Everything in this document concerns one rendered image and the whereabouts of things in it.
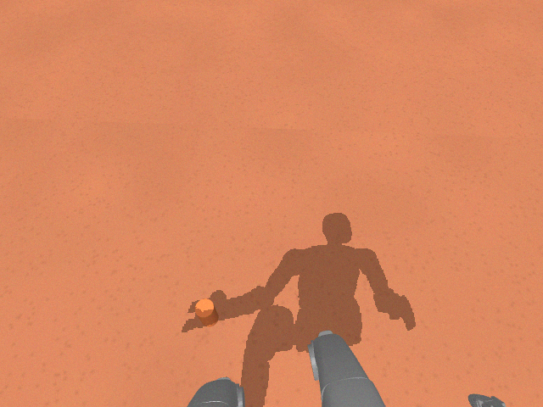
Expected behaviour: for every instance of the can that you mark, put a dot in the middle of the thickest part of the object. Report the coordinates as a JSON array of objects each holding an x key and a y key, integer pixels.
[{"x": 206, "y": 312}]

